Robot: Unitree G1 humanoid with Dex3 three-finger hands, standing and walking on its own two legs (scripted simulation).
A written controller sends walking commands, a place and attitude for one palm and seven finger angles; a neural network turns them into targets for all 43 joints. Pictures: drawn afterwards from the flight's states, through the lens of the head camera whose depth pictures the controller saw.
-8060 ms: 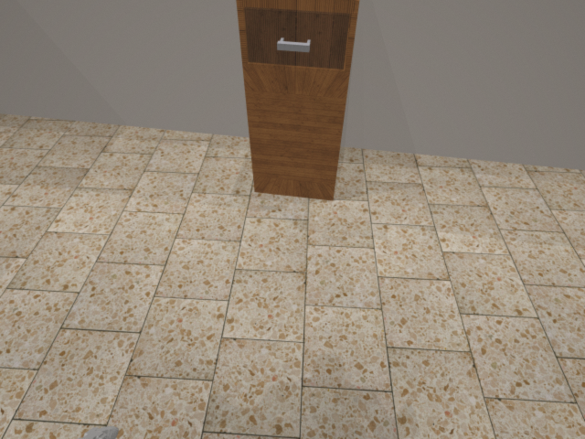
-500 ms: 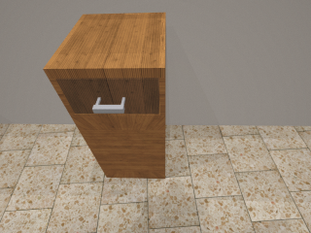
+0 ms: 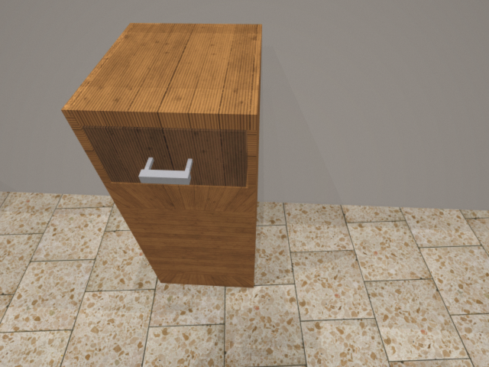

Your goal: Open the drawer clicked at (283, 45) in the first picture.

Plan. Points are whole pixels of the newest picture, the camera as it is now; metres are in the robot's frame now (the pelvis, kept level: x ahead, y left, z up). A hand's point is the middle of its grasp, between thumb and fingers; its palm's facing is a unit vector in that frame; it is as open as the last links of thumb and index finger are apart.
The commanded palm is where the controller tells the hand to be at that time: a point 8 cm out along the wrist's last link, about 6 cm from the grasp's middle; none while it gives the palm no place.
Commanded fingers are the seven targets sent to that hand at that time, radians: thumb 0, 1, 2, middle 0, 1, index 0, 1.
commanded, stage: raise the hand with hooked fingers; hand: left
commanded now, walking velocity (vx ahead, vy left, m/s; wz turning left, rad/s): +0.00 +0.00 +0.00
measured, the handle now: (167, 169) +0.52 +0.21 -0.01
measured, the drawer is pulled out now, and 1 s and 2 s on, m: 0.00 0.00 0.00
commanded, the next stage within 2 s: move the hooked fingers above the handle in 1.88 s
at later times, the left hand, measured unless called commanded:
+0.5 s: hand out of the picture +0.13 +0.22 -0.06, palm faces +0.02 -0.10 -0.99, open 9.1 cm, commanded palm +0.13 +0.23 +0.01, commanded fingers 0.00 0.27 0.63 -0.25 -0.70 -0.25 -0.70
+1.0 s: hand (85, 306) +0.20 +0.25 +0.02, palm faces +0.07 -0.10 -0.99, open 12.1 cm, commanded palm +0.18 +0.26 +0.09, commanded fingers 0.00 -0.31 0.38 -0.29 -1.08 -0.29 -1.08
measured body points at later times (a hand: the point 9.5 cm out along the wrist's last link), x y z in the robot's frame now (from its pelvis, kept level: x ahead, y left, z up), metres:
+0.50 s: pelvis -0.06 +0.01 -0.04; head -0.03 +0.00 +0.40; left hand +0.12 +0.22 -0.01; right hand +0.22 -0.19 -0.09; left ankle -0.07 +0.12 -0.74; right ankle -0.01 -0.08 -0.74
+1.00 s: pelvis -0.06 +0.03 -0.01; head -0.03 +0.00 +0.44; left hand +0.19 +0.26 +0.08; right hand +0.11 -0.22 -0.13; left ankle -0.07 +0.12 -0.74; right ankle -0.01 -0.08 -0.74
